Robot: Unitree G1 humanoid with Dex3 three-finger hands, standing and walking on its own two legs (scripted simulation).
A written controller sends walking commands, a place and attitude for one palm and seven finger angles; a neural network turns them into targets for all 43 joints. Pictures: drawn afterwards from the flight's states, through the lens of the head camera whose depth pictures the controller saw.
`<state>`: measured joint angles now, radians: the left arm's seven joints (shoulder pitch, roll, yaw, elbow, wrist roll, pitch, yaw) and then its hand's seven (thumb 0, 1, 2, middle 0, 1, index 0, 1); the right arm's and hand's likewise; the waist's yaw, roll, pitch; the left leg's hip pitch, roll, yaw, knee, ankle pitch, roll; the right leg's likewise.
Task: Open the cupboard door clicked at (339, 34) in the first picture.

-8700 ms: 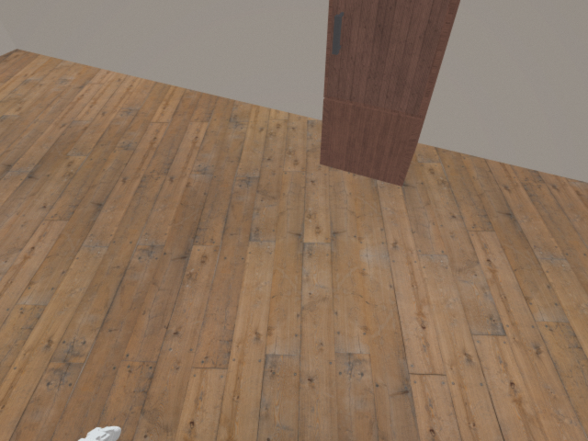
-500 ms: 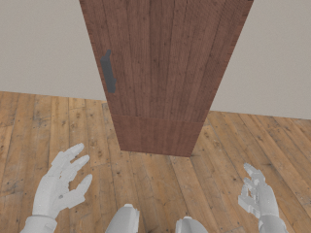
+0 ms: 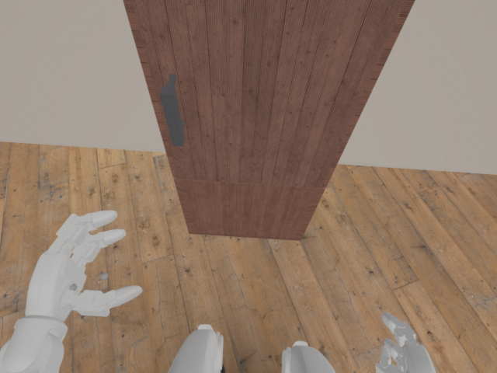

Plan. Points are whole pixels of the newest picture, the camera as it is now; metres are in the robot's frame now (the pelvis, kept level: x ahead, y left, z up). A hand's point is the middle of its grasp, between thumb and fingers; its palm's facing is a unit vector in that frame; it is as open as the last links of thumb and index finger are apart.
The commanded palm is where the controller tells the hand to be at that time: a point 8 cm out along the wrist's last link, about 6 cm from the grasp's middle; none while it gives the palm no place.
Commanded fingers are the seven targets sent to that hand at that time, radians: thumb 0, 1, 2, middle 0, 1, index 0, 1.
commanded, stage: raise the hand with hooked fingers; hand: left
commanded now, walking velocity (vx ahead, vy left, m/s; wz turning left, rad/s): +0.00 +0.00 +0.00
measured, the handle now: (175, 111) +0.58 +0.18 +0.03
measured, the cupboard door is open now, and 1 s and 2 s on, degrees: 0 0 0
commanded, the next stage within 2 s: move the hooked fingers beside the handle in 1.14 s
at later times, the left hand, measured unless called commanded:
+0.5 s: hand (74, 252) +0.27 +0.27 +0.05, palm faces +0.03 -1.00 -0.06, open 13.9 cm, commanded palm +0.26 +0.32 +0.05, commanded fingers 0.00 -0.50 0.30 -0.30 -1.20 -0.30 -1.20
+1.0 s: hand (83, 239) +0.29 +0.26 +0.05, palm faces +0.01 -1.00 -0.06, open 14.0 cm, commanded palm +0.27 +0.31 +0.05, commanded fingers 0.00 -0.50 0.30 -0.30 -1.20 -0.30 -1.20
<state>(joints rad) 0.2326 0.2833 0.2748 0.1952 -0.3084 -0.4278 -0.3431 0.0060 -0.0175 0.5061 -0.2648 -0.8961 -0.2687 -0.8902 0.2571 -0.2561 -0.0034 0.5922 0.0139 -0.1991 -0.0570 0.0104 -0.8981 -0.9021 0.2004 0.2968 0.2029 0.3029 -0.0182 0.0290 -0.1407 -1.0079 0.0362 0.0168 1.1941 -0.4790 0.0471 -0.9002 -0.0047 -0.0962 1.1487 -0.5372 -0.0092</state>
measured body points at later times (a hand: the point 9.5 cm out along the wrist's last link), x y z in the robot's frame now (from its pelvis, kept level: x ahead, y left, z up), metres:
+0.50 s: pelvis +0.01 +0.01 +0.01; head +0.08 +0.03 +0.45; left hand +0.27 +0.32 +0.05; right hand +0.18 -0.23 -0.07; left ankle +0.05 +0.09 -0.64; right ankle +0.01 -0.12 -0.64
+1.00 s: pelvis +0.01 -0.01 +0.01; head +0.09 +0.01 +0.45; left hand +0.29 +0.32 +0.05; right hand +0.16 -0.27 -0.07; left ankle +0.05 +0.09 -0.64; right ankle +0.01 -0.12 -0.64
